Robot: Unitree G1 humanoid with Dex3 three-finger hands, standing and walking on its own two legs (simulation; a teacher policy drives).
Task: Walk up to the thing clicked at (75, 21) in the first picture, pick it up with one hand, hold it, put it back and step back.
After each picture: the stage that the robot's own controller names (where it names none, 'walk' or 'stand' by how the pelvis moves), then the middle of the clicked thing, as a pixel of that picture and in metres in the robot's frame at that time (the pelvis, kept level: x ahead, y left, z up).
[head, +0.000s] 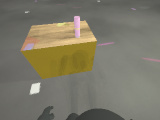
stand; (77, 27) +1.00 +0.22 +0.02
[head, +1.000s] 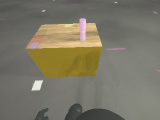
walk; (82, 30) +0.93 +0.17 +0.03
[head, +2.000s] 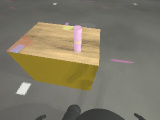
walk; (77, 40) +0.65 +0.19 +0.05
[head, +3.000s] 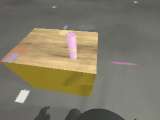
stand; (72, 47) +0.57 +0.20 +0.05
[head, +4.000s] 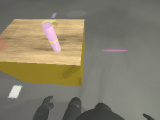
walk; (52, 39) +0.57 +0.33 +0.05
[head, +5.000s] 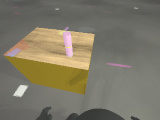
stand; (68, 45) +0.64 +0.25 +0.03
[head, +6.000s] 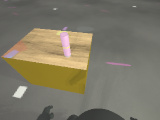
stand; (66, 45) +0.63 +0.26 +0.02
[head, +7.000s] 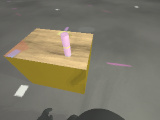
stand; (66, 45) +0.64 +0.27 +0.02
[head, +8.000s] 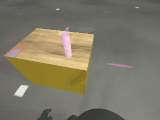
stand; (67, 46) +0.64 +0.26 +0.02
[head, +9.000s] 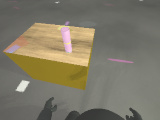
rise first; (67, 41) +0.65 +0.26 +0.03
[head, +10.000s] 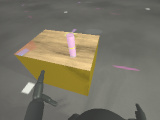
rise first; (71, 46) +0.64 +0.26 +0.03
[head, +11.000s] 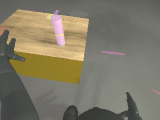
go down; (59, 32) +0.66 +0.24 +0.06
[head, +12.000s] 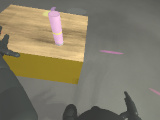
go down; (57, 30) +0.63 +0.24 +0.08
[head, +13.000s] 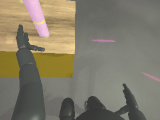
close in; (38, 19) +0.64 +0.28 +0.12
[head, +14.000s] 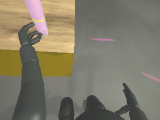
close; (38, 17) +0.64 +0.27 +0.12
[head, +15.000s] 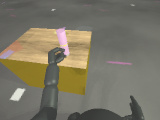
lift; (63, 43) +0.63 +0.26 +0.07
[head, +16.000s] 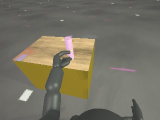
close; (69, 49) +0.66 +0.26 +0.04
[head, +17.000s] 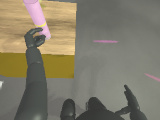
hold; (40, 22) +0.64 +0.27 +0.11
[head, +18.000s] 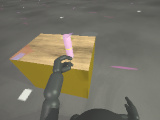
hold; (68, 47) +0.64 +0.26 +0.06
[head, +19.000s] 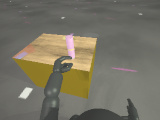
hold; (70, 48) +0.65 +0.25 +0.04
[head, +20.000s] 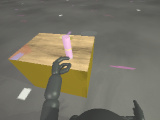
hold; (67, 48) +0.64 +0.26 +0.04
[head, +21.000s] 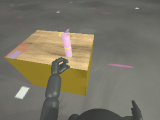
crouch; (67, 46) +0.64 +0.25 +0.04
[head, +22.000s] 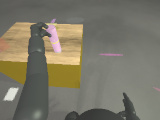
crouch; (54, 40) +0.64 +0.26 +0.05
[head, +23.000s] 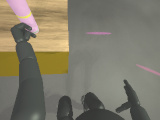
lower; (23, 12) +0.63 +0.28 +0.12
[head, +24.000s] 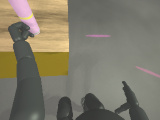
lower; (25, 13) +0.64 +0.28 +0.12
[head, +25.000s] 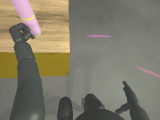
lower; (27, 14) +0.64 +0.28 +0.12
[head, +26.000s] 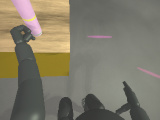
lower; (28, 15) +0.64 +0.28 +0.12
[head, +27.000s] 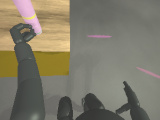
open; (28, 13) +0.64 +0.28 +0.12
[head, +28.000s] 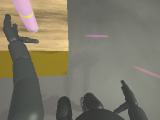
withdraw; (25, 11) +0.65 +0.28 +0.13
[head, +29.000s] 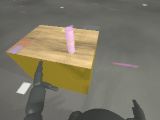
sink last; (70, 41) +0.63 +0.25 +0.07
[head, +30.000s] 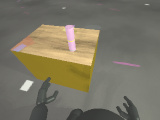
stand; (71, 39) +0.68 +0.26 +0.07
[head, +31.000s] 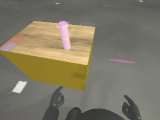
stand; (65, 37) +0.65 +0.27 +0.09
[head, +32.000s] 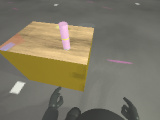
stand; (65, 37) +0.66 +0.27 +0.09
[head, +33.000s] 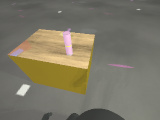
stand; (68, 44) +0.67 +0.27 +0.03
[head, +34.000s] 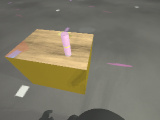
stand; (66, 45) +0.66 +0.27 +0.02
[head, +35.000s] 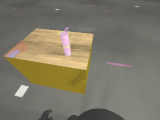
stand; (66, 44) +0.65 +0.27 +0.02
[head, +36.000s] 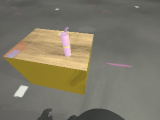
walk; (66, 45) +0.64 +0.27 +0.02
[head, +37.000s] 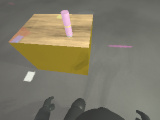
walk; (67, 25) +0.82 +0.29 +0.04
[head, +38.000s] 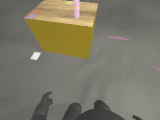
walk; (76, 6) +1.16 +0.24 +0.05
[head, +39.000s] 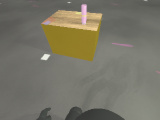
stand; (84, 15) +1.30 +0.21 +0.04
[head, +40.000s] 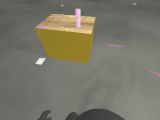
stand; (78, 18) +1.29 +0.24 +0.02
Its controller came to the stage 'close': yes
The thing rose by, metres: 0.00
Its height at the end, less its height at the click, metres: +0.00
